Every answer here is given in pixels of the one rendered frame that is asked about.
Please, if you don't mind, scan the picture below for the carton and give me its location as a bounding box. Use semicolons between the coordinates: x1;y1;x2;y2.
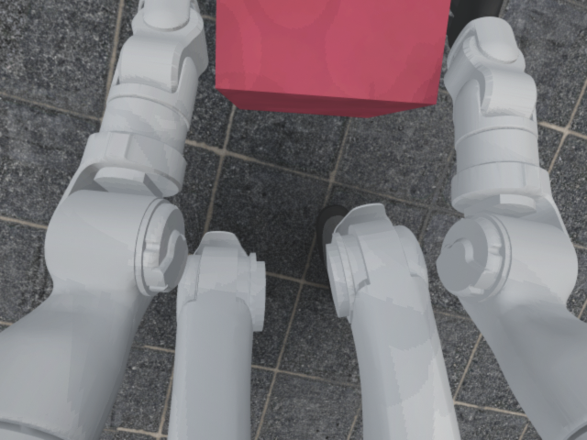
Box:
216;0;451;118

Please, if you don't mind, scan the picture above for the robot right upper arm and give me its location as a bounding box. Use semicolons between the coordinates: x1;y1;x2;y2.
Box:
436;212;587;440

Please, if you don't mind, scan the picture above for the robot left forearm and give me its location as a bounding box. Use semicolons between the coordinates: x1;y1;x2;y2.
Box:
44;0;208;272

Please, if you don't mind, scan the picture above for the robot left upper arm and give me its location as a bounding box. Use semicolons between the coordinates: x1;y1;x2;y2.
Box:
0;190;188;440

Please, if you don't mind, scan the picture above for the robot right forearm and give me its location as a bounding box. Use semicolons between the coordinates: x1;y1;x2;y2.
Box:
444;16;570;238

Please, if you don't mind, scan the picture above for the right robot hand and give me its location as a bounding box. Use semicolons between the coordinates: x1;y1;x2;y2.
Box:
447;0;504;49

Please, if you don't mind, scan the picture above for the right robot thigh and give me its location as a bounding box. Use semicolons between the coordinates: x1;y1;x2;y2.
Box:
326;219;461;440

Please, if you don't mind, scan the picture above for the robot right shin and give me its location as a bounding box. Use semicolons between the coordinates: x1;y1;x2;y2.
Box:
331;203;428;287

